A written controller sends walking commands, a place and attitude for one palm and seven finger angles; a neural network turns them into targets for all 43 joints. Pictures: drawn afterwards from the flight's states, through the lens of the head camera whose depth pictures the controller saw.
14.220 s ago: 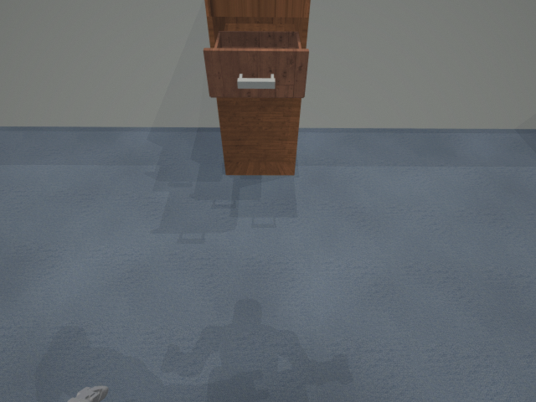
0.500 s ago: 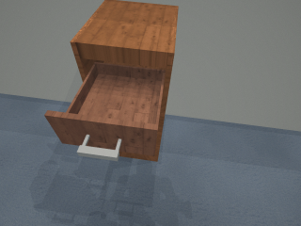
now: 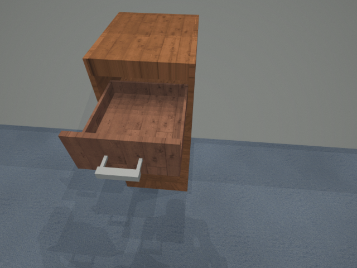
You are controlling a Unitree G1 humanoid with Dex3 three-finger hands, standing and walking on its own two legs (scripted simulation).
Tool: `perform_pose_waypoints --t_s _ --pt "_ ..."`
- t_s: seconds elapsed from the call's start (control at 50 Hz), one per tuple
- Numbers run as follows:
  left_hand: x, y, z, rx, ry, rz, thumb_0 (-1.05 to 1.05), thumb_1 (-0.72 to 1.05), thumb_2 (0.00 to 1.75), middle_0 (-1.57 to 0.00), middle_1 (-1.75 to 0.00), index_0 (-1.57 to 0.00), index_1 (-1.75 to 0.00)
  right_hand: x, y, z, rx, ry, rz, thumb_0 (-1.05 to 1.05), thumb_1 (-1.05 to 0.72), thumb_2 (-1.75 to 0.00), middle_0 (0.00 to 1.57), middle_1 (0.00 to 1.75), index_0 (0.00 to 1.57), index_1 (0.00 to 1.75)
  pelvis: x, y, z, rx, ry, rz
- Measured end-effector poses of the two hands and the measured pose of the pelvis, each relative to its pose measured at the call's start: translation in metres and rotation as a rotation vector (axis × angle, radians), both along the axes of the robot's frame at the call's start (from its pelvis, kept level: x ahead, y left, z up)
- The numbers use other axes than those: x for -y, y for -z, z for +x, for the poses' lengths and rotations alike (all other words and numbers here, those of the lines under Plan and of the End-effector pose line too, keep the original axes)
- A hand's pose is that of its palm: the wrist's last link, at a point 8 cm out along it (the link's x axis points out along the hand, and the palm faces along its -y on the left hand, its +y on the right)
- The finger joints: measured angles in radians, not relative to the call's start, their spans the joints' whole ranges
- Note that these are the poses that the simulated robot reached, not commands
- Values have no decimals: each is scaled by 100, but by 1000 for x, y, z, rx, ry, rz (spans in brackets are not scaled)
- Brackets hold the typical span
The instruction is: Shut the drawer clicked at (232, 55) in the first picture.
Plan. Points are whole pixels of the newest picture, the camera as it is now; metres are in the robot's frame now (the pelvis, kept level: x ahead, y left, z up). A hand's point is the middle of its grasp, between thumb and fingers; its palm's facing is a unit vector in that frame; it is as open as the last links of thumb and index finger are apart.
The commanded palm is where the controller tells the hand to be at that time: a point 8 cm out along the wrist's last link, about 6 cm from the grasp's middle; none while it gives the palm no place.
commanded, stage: come to a stop and stand still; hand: left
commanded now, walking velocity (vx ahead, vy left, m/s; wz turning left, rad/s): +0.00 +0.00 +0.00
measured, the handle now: (120, 167) +0.38 +0.19 -0.04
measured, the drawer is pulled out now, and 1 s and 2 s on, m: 0.29 0.29 0.29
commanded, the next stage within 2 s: look again from close up in 0.12 s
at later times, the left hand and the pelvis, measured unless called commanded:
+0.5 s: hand out of the picture +0.04 +0.23 -0.18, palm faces -0.01 -0.97 -0.25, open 7.4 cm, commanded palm none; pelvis +0.01 +0.05 -0.01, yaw -1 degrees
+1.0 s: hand out of the picture +0.02 +0.22 -0.18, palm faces -0.02 -0.99 -0.17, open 7.4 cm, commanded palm none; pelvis +0.04 +0.05 +0.00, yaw -1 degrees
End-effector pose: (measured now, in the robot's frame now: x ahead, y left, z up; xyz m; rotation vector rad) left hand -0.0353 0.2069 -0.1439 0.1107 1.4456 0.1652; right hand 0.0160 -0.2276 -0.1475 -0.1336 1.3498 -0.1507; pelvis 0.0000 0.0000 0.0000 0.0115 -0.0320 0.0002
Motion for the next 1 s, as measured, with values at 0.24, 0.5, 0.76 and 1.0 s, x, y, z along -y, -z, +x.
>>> perform_pose_waypoints --t_s 0.24,0.5,0.76,1.0 --pt "-6 7 22 43 34 -24 1 91 90 -20 -30 -20 -30 -18 -5 -56 -138 35 -1 0 -91 -90 19 29 20 30 -6 -1 -4 -5 5 -21" --pt "-75 -1 68 142 84 77 0 91 90 -20 -30 -20 -30 -74 12 -30 -34 24 56 1 -92 -90 20 29 20 30 -50 8 9 -10 15 -25" --pt "-82 1 64 73 77 48 0 91 90 -19 -30 -19 -30 -61 -2 5 -14 -1 -5 1 -91 -90 20 30 20 30 -59 3 22 -37 22 -6" --pt "-59 10 50 -1 70 -6 0 91 90 -20 -30 -20 -30 -46 -6 41 30 -12 -29 0 -90 -90 20 29 20 30 -48 4 37 -35 24 5"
